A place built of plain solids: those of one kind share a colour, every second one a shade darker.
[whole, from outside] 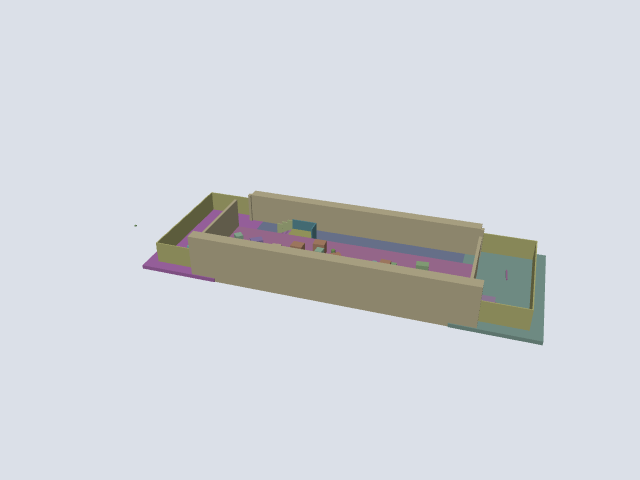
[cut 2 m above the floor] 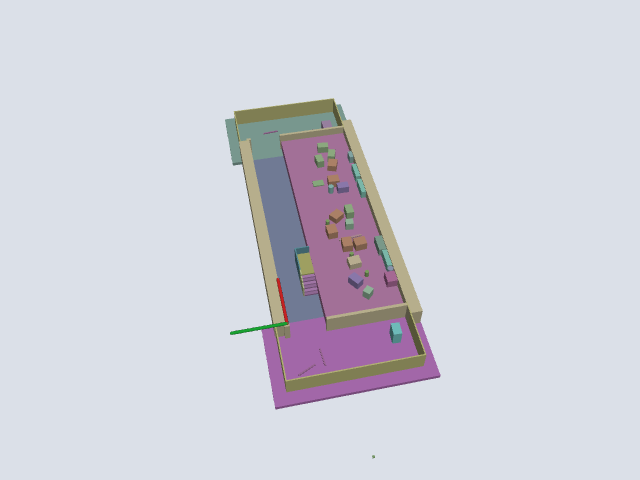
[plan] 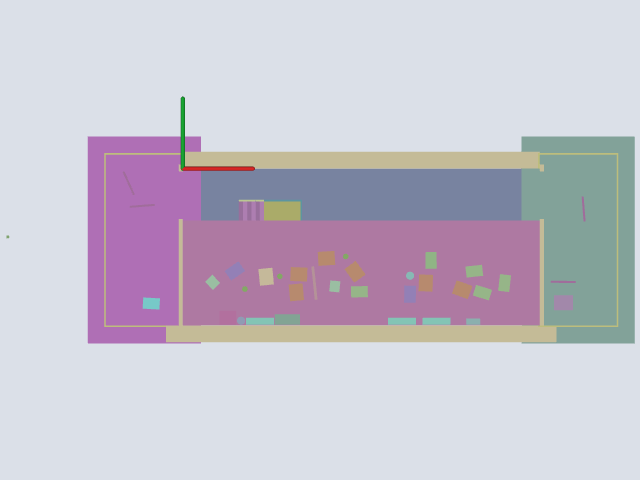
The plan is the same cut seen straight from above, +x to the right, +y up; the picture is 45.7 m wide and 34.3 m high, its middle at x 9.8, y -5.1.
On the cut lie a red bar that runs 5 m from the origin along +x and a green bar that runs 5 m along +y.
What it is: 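An old goods shed from its cart road; 7 steps of 0.157 m up onto the bank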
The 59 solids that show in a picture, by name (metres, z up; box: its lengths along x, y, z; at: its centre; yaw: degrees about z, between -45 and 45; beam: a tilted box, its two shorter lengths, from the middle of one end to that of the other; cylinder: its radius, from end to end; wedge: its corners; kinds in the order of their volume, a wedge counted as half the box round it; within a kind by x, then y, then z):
{
 "wall_timber_1": {"box": [0.3, 7.9, 4.7], "at": [-0.15, -7.55, 0.85]},
 "wall_timber_2": {"box": [0.3, 0.5, 3.6], "at": [-0.15, 0.05, 0.3]},
 "wall_timber_3": {"box": [27.9, 1.2, 4.7], "at": [12.75, -11.8, 0.85]},
 "wall_timber_4": {"box": [25.5, 1.2, 3.6], "at": [12.75, 0.6, 0.3]},
 "wall_timber_5": {"box": [0.3, 7.9, 4.7], "at": [25.65, -7.55, 0.85]},
 "wall_timber_6": {"box": [0.3, 0.5, 3.6], "at": [25.65, 0.05, 0.3]},
 "floor_bank_floorboards_1": {"box": [25.5, 7.5, 1.5], "at": [12.75, -7.45, -0.75]},
 "yard_east_gravel_1": {"box": [8.1, 14.8, 0.4], "at": [28.25, -5.1, -1.3]},
 "yard_west_gravel_1": {"box": [8.1, 14.8, 0.4], "at": [-2.75, -5.1, -1.3]},
 "floor_road_gravel_1": {"box": [25.5, 3.7, 0.4], "at": [12.75, -1.85, -1.3]},
 "fence_metal_1": {"box": [0.12, 12.44, 2.6], "at": [-5.56, -5.1, -0.2]},
 "fence_metal_2": {"box": [5.74, 0.12, 2.6], "at": [-2.75, -11.26, -0.2]},
 "fence_metal_3": {"box": [5.74, 0.12, 2.6], "at": [-2.75, 1.06, -0.2]},
 "fence_metal_4": {"box": [5.74, 0.12, 2.6], "at": [28.25, -11.26, -0.2]},
 "fence_metal_5": {"box": [5.74, 0.12, 2.6], "at": [28.25, 1.06, -0.2]},
 "fence_metal_6": {"box": [0.12, 12.44, 2.6], "at": [31.06, -5.1, -0.2]},
 "load_crate_plat_1": {"box": [1.0, 1.2, 0.93], "at": [8.11, -8.84, 0.46], "yaw": 5.1},
 "load_crate_plat_2": {"box": [1.2, 1.0, 1.38], "at": [8.29, -7.55, 0.69], "yaw": -2.2},
 "load_crate_plat_3": {"box": [1.2, 1.0, 1.35], "at": [10.26, -6.41, 0.68], "yaw": 3.4},
 "load_crate_plat_4": {"box": [1.0, 1.2, 0.72], "at": [12.3, -7.37, 0.36], "yaw": 36.5},
 "load_crate_plat_5": {"box": [1.0, 1.2, 1.32], "at": [17.36, -8.17, 0.66], "yaw": -2.1},
 "load_crate_plat_6": {"box": [1.2, 1.0, 0.77], "at": [19.96, -8.65, 0.39], "yaw": -19.5},
 "shelf_1": {"box": [2.0, 0.5, 1.9], "at": [5.51, -10.91, 0.95]},
 "shelf_2": {"box": [2.0, 0.5, 1.95], "at": [15.66, -10.91, 0.98]},
 "shelf_3": {"box": [2.0, 0.5, 1.98], "at": [18.13, -10.91, 0.99]},
 "pallets_plat_1": {"box": [1.2, 0.8, 1.41], "at": [12.62, -8.8, 0.7], "yaw": 1.3},
 "pallets_plat_2": {"box": [1.2, 0.8, 1.4], "at": [20.83, -7.33, 0.7], "yaw": 6.0},
 "pallets_plat_3": {"box": [1.2, 0.8, 1.35], "at": [21.41, -8.86, 0.68], "yaw": -17.0},
 "pallets_plat_4": {"box": [0.8, 1.2, 0.84], "at": [22.99, -8.18, 0.42], "yaw": -6.4},
 "floor_stairhead_floorboards_1": {"box": [2.6, 1.35, 1.15], "at": [7.1, -3.02, -0.57]},
 "stair_road_concrete_1": {"box": [1.8, 1.35, 0.21], "at": [4.9, -3.02, -1.05]},
 "stair_road_concrete_2": {"box": [1.5, 1.35, 0.36], "at": [5.05, -3.02, -0.97]},
 "stair_road_concrete_3": {"box": [1.2, 1.35, 0.52], "at": [5.2, -3.02, -0.89]},
 "stair_road_concrete_4": {"box": [0.9, 1.35, 0.68], "at": [5.35, -3.02, -0.81]},
 "stair_road_concrete_5": {"box": [0.6, 1.35, 0.84], "at": [5.5, -3.02, -0.73]},
 "stair_road_concrete_6": {"box": [0.3, 1.35, 0.99], "at": [5.65, -3.02, -0.65]},
 "cage_plat_1": {"box": [0.72, 0.8, 1.74], "at": [2.13, -8.12, 0.87], "yaw": 44.0},
 "cage_plat_2": {"box": [0.72, 0.8, 1.74], "at": [10.86, -8.42, 0.87], "yaw": -5.6},
 "bigbin_1": {"box": [1.37, 1.07, 1.35], "at": [27.2, -9.59, -0.43], "yaw": 0.3},
 "load_sacks_plat_1": {"box": [1.22, 0.84, 1.01], "at": [3.71, -7.31, 0.5], "yaw": 34.5},
 "load_sacks_plat_2": {"box": [0.84, 1.22, 0.82], "at": [16.23, -8.97, 0.41], "yaw": -0.5},
 "pallets_1": {"box": [1.2, 0.8, 1.57], "at": [-2.25, -9.64, -0.31], "yaw": -3.3},
 "load_crate_1": {"box": [1.2, 1.0, 1.05], "at": [3.21, -10.66, 0.53]},
 "bench_1": {"box": [1.8, 0.75, 0.91], "at": [7.47, -10.79, 0.45]},
 "rail_stairhead_1": {"box": [2.72, 0.12, 2.2], "at": [7.16, -2.29, 0.0]},
 "rail_stairhead_2": {"box": [0.12, 1.35, 2.2], "at": [8.46, -3.02, 0.0]},
 "stillage_plat_1": {"box": [1.0, 1.2, 0.77], "at": [5.95, -7.73, 0.39], "yaw": 5.6},
 "cabinet_1": {"box": [1.0, 0.45, 1.81], "at": [20.75, -10.94, 0.91]},
 "rail_road_1": {"box": [0.6, 0.12, 1.41], "at": [4.3, -2.29, -0.39]},
 "rail_road_2": {"box": [0.6, 0.12, 1.73], "at": [4.9, -2.29, -0.24]},
 "rail_road_3": {"box": [0.6, 0.12, 2.04], "at": [5.5, -2.29, -0.08]},
 "drum_1": {"cylinder": 0.29, "from": [4.16, -10.87, 0.0], "to": [4.16, -10.87, 0.9]},
 "drum_plat_1": {"cylinder": 0.29, "from": [16.23, -7.65, 0.0], "to": [16.23, -7.65, 0.88]},
 "pallet_plat_1": {"box": [0.8, 1.2, 0.19], "at": [17.74, -6.56, 0.05], "yaw": 0.5},
 "stop_1": {"box": [0.15, 1.8, 0.15], "at": [-3.87, -1.04, -1.07], "yaw": 24.3},
 "stop_2": {"box": [1.8, 0.15, 0.15], "at": [-2.9, -2.66, -1.07], "yaw": 4.5},
 "stop_3": {"box": [1.8, 0.15, 0.16], "at": [27.18, -8.09, -1.07], "yaw": -0.4},
 "stop_4": {"box": [0.15, 1.8, 0.16], "at": [28.64, -2.88, -1.07], "yaw": 4.5},
 "baulk_plat_1": {"box": [0.2, 2.4, 0.18], "at": [9.4, -8.17, 0.04], "yaw": 5.9}
}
